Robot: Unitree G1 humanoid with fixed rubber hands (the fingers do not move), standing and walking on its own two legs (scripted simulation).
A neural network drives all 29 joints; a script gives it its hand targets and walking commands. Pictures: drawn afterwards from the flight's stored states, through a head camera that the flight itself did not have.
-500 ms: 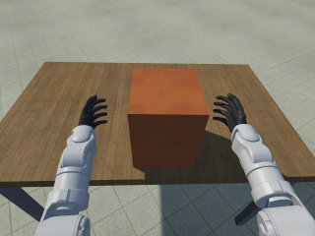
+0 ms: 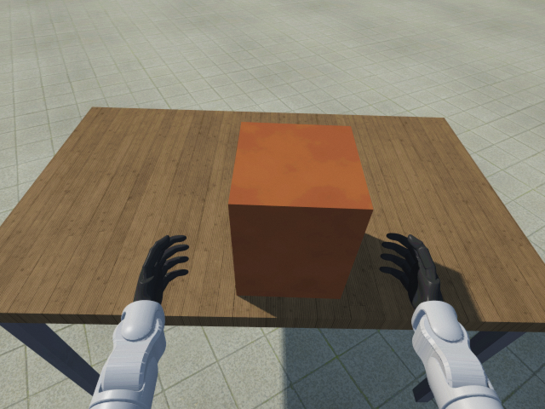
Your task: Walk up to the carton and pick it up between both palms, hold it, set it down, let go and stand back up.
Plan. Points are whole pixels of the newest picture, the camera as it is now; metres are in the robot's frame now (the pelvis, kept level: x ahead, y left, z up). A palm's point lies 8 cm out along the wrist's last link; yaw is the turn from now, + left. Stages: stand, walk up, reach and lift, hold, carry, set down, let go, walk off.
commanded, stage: set down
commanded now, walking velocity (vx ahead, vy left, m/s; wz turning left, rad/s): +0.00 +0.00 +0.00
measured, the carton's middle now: (292, 212) +0.44 -0.02 +0.03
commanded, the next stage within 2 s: let go in 1.56 s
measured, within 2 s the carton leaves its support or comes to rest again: neither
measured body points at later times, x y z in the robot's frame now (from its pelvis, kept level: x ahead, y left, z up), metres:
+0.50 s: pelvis +0.01 +0.01 +0.00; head +0.00 +0.04 +0.45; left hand +0.23 +0.21 -0.02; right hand +0.24 -0.20 +0.00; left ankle -0.01 +0.13 -0.75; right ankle +0.02 -0.10 -0.75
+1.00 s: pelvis +0.02 +0.01 +0.00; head +0.02 +0.03 +0.45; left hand +0.20 +0.23 -0.06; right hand +0.20 -0.21 -0.04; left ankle -0.01 +0.13 -0.75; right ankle +0.02 -0.10 -0.75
